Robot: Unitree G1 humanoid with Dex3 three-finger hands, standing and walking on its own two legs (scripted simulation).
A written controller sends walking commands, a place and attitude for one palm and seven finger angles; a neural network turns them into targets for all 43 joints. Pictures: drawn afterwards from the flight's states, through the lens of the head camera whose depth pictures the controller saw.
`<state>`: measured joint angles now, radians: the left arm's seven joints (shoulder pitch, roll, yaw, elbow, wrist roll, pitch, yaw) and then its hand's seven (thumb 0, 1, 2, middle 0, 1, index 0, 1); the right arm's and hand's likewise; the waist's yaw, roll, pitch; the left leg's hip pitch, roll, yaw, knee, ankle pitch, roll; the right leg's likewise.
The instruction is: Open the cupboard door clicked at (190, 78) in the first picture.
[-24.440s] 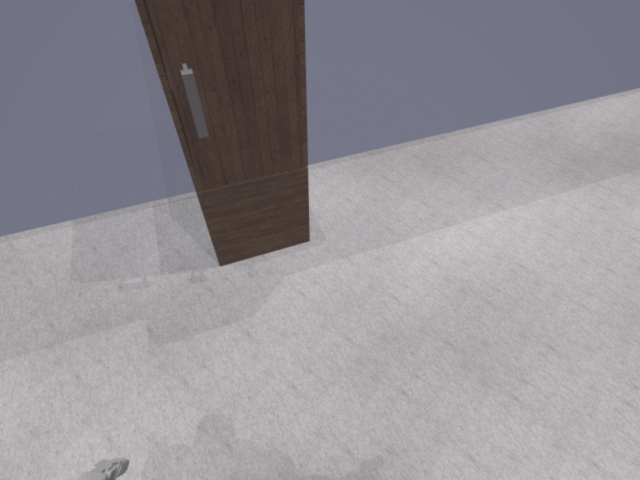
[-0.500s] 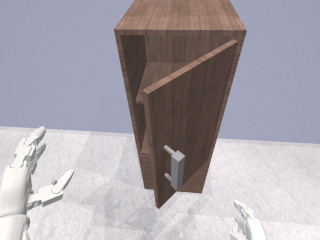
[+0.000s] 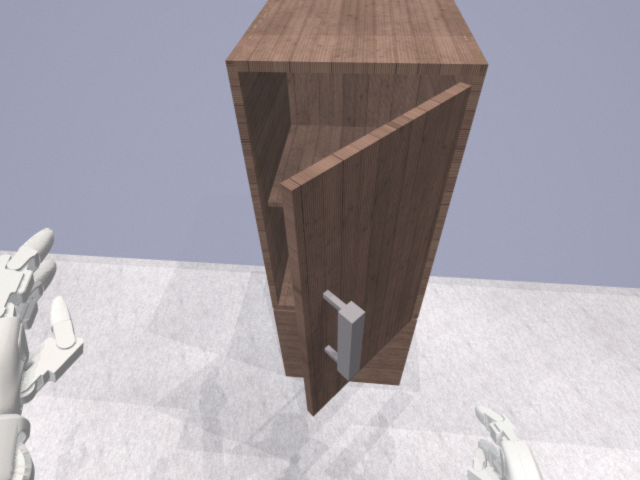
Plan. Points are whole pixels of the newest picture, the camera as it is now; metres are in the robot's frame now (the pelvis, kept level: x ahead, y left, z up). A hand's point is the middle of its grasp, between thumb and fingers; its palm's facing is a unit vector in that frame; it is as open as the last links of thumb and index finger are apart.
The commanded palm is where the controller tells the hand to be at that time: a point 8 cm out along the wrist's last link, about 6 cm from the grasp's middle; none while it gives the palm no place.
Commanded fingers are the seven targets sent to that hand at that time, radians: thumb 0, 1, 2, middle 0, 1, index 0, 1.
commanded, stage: draw the hand back to the body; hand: left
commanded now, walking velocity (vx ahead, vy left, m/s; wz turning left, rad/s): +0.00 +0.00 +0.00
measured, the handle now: (339, 335) +0.34 +0.02 -0.05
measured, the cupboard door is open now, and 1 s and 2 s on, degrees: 49 49 49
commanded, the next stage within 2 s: step back with the hand held close in 0.02 s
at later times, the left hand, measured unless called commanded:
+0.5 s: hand (79, 358) +0.17 +0.25 +0.15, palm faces +0.34 -0.78 -0.53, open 7.4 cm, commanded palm +0.11 +0.30 +0.17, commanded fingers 0.00 0.90 0.90 -0.20 -0.30 -0.20 -0.30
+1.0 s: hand out of the picture +0.10 +0.27 +0.16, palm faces +0.47 -0.75 -0.47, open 7.4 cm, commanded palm +0.03 +0.31 +0.17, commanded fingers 0.00 0.90 0.90 -0.20 -0.30 -0.20 -0.30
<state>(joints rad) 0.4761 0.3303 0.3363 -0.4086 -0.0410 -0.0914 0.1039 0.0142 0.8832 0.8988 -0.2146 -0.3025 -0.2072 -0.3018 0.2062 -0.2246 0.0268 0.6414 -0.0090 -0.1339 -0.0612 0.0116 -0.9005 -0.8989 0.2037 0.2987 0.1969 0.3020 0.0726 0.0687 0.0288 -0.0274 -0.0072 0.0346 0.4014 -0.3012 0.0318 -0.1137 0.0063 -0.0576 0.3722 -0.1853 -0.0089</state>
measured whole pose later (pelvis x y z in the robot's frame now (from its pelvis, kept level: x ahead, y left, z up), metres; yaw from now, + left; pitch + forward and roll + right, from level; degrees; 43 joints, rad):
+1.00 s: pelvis -0.10 +0.00 -0.02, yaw +2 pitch -1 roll -2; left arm 0.52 0.41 0.45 -0.52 0.01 -0.22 0.17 0.01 0.89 0.90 -0.22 -0.30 -0.21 -0.30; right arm 0.26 -0.20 0.00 0.59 -0.02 -0.08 -0.09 0.01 -0.90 -0.90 0.21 0.30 0.20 0.30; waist -0.03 0.00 0.03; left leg -0.39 -0.01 0.01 0.66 -0.25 0.06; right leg -0.43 0.04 0.00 0.71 -0.26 0.01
